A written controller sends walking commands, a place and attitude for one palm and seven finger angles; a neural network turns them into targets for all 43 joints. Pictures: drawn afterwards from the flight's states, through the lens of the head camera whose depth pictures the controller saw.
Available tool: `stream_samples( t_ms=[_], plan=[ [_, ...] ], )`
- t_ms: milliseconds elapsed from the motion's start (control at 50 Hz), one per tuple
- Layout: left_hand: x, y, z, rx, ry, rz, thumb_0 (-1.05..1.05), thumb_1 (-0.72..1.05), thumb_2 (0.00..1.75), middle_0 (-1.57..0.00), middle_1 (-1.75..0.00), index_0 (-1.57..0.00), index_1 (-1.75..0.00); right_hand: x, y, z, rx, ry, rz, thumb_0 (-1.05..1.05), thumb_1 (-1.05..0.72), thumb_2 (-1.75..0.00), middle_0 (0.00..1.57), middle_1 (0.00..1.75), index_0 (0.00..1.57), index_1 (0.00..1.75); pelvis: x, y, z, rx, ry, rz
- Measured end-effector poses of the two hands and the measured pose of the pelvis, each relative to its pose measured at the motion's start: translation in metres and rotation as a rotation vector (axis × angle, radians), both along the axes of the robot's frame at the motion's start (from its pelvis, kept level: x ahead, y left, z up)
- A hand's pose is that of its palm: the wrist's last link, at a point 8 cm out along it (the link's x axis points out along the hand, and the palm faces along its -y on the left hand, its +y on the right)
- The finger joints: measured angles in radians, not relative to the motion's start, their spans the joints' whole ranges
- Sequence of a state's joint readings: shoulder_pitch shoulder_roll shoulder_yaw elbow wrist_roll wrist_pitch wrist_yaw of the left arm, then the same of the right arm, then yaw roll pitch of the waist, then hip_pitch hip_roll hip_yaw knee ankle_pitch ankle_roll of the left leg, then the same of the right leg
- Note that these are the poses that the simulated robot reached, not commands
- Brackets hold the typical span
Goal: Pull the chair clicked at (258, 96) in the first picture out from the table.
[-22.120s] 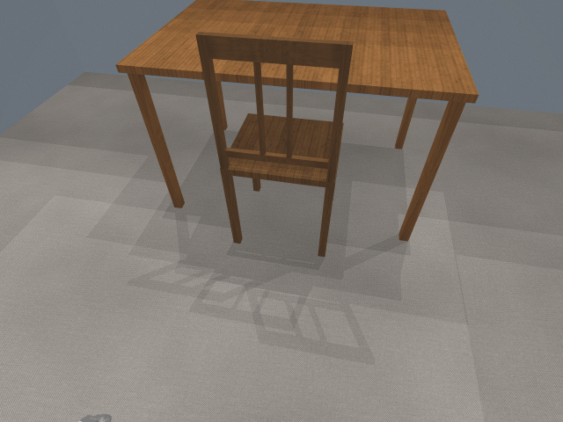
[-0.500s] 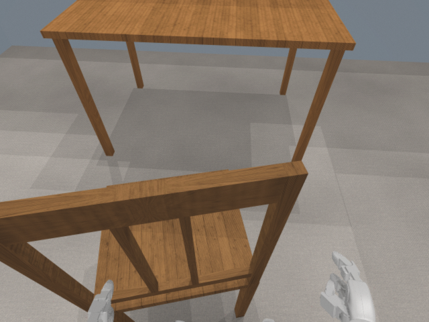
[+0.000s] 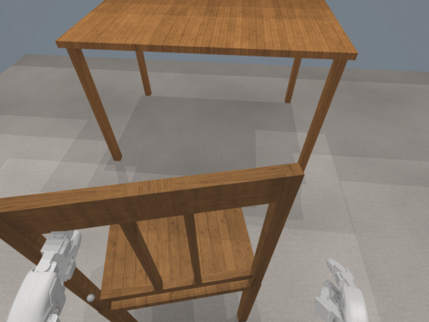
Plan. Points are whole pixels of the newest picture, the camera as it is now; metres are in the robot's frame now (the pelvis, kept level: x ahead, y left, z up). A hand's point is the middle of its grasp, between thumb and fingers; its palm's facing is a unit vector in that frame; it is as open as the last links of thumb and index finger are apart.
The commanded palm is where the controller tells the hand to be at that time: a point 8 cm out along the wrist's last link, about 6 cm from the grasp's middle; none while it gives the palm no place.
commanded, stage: draw the hand back to the body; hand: left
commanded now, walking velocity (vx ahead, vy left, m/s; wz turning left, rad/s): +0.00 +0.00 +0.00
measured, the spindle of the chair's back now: (146, 259) +0.24 +0.16 -0.02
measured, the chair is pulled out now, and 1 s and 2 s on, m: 0.69 0.68 0.67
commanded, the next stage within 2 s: step back with the hand held close in 1.02 s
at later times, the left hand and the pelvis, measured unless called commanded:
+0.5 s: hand (63, 280) +0.16 +0.23 +0.11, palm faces +0.24 -0.85 -0.46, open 10.6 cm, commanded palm +0.14 +0.28 +0.22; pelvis +0.02 -0.02 +0.05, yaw +1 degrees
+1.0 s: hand (58, 276) +0.16 +0.23 +0.11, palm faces +0.27 -0.82 -0.51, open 6.7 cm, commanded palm +0.15 +0.28 +0.24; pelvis +0.03 -0.03 +0.06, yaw +2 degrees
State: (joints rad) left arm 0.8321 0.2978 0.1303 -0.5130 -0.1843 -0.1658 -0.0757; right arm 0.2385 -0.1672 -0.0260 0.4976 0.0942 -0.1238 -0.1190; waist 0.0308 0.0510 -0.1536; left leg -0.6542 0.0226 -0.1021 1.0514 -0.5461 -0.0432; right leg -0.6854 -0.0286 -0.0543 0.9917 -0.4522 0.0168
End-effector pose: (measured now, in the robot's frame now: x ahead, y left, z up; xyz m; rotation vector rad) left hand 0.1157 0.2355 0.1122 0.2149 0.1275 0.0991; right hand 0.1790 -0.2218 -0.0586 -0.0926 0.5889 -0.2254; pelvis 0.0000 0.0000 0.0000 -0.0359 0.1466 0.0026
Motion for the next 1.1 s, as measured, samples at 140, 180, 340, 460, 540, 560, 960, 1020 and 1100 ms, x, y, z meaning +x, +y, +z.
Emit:
stream_samples(
  t_ms=[140, 180, 340, 460, 540, 560, 960, 1020, 1100],
  plan=[
    [-0.004, 0.009, 0.014, 0.147, 0.151, 0.123, -0.01, -0.29, 0.32, -0.07, -0.06, -0.08, -0.06, 0.005, 0.003, 0.025, -0.039, 0.002, 0.030, 0.01, -0.90, -0.90, 0.20, 0.30, 0.20, 0.30, 0.010, 0.001, 0.025, 0.003, -0.089, 0.005],
    [-0.003, 0.010, 0.016, 0.155, 0.168, 0.137, -0.01, -0.22, 0.35, -0.09, -0.08, -0.10, -0.07, 0.007, 0.004, 0.030, -0.045, -0.003, 0.042, 0.01, -0.90, -0.90, 0.20, 0.30, 0.20, 0.30, 0.012, 0.001, 0.031, 0.006, -0.111, 0.006],
    [0.004, 0.021, 0.022, 0.187, 0.217, 0.197, -0.01, 0.06, 0.49, -0.18, -0.16, -0.20, -0.12, 0.020, 0.004, 0.043, -0.054, -0.025, 0.108, 0.01, -0.90, -0.90, 0.20, 0.30, 0.20, 0.30, 0.017, -0.006, 0.046, 0.014, -0.177, 0.014],
    [0.009, 0.028, 0.027, 0.207, 0.252, 0.251, 0.00, 0.27, 0.59, -0.22, -0.21, -0.26, -0.17, 0.028, 0.000, 0.046, -0.054, -0.037, 0.152, 0.01, -0.90, -0.90, 0.20, 0.30, 0.20, 0.30, 0.022, -0.013, 0.052, 0.020, -0.198, 0.018],
    [0.011, 0.030, 0.029, 0.222, 0.274, 0.276, 0.00, 0.42, 0.66, -0.24, -0.24, -0.29, -0.20, 0.033, -0.004, 0.045, -0.057, -0.030, 0.175, 0.01, -0.90, -0.90, 0.20, 0.30, 0.20, 0.30, 0.026, -0.017, 0.055, 0.024, -0.204, 0.024],
    [0.011, 0.030, 0.030, 0.225, 0.278, 0.282, 0.00, 0.45, 0.68, -0.24, -0.25, -0.30, -0.21, 0.034, -0.006, 0.045, -0.057, -0.027, 0.180, 0.01, -0.90, -0.90, 0.20, 0.30, 0.20, 0.30, 0.027, -0.018, 0.055, 0.025, -0.205, 0.025],
    [0.013, 0.032, 0.034, 0.258, 0.313, 0.328, 0.01, 0.88, 0.89, -0.28, -0.33, -0.37, -0.32, 0.036, -0.014, 0.035, -0.037, 0.013, 0.210, 0.01, -0.90, -0.90, 0.20, 0.30, 0.20, 0.30, 0.030, -0.027, 0.057, 0.037, -0.211, 0.038],
    [0.013, 0.032, 0.035, 0.260, 0.313, 0.327, 0.01, 0.89, 0.89, -0.28, -0.33, -0.37, -0.32, 0.035, -0.013, 0.035, -0.034, 0.010, 0.214, 0.01, -0.90, -0.90, 0.20, 0.30, 0.20, 0.30, 0.029, -0.027, 0.057, 0.037, -0.211, 0.037],
    [0.013, 0.032, 0.035, 0.261, 0.313, 0.324, 0.01, 0.90, 0.89, -0.28, -0.33, -0.37, -0.33, 0.033, -0.011, 0.035, -0.030, 0.006, 0.216, 0.01, -0.90, -0.90, 0.20, 0.30, 0.20, 0.30, 0.028, -0.026, 0.057, 0.038, -0.211, 0.036]
  ],
)
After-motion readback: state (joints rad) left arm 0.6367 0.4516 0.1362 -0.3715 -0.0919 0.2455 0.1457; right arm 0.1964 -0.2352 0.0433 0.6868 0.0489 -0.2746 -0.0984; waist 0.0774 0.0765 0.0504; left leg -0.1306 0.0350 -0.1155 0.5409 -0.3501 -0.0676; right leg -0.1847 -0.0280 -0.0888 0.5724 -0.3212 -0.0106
